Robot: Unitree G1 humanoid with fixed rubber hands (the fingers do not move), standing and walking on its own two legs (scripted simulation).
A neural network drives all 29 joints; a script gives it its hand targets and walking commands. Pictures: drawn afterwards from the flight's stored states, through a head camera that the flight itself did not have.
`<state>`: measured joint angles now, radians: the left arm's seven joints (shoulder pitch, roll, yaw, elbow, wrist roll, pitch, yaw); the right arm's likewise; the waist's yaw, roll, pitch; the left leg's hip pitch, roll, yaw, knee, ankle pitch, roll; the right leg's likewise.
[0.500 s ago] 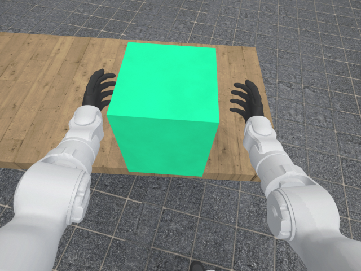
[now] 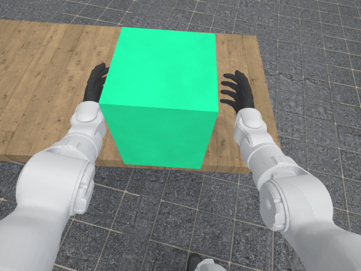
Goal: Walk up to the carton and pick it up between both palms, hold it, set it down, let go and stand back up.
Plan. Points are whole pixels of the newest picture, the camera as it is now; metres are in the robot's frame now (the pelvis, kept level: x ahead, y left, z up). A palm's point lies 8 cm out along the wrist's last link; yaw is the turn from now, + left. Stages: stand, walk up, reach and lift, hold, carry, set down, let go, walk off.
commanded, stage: reach and lift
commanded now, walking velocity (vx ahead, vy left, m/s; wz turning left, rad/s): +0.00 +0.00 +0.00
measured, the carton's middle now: (165, 105) +0.49 -0.01 +0.03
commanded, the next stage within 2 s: none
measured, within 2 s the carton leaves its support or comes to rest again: neither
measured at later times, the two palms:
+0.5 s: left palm (97, 104) +0.47 +0.14 +0.07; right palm (232, 115) +0.43 -0.15 +0.06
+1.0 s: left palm (97, 105) +0.47 +0.14 +0.07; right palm (230, 116) +0.43 -0.15 +0.06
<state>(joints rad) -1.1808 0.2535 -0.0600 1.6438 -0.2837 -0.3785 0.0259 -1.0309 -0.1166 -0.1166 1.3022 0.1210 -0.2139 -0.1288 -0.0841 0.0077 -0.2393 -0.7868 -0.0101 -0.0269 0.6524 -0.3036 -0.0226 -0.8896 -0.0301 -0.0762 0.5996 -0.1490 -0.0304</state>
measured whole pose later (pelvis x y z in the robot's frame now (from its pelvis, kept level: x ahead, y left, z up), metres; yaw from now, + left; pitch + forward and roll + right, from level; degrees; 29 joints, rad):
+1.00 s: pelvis +0.04 +0.02 +0.03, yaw +0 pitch +12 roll -2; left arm -0.84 -0.04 0.52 1.10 0.40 -0.28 0.02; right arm -0.71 0.11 -0.69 1.01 -0.48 -0.39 -0.11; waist -0.03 0.02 -0.04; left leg -0.34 0.01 -0.04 0.39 -0.27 0.00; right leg -0.39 0.00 -0.10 0.25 -0.08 0.00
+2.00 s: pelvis +0.03 +0.01 +0.03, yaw +1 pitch +16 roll -1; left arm -0.83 -0.02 0.45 1.15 0.37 -0.38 0.07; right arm -0.73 0.06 -0.67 1.15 -0.47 -0.55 -0.15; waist -0.03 -0.02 -0.11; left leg -0.43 0.00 -0.04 0.36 -0.21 -0.01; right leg -0.48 -0.01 -0.11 0.23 -0.03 -0.01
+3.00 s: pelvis +0.01 +0.02 +0.03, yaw +0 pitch +13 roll -1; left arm -0.91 0.09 0.15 1.30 -0.02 -0.24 0.13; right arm -0.81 -0.05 -0.18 1.14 -0.04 -0.23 -0.21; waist -0.06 0.04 -0.23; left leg -0.45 0.01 -0.01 0.48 -0.26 0.00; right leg -0.51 -0.01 -0.09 0.34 -0.06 -0.01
